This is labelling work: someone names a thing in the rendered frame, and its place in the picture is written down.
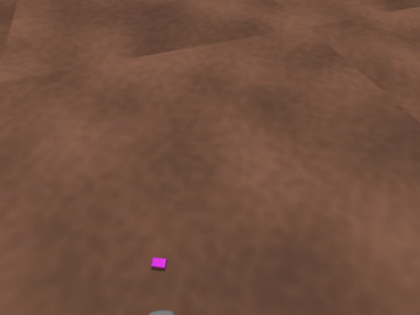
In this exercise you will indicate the small box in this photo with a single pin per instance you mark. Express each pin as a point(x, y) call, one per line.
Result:
point(159, 263)

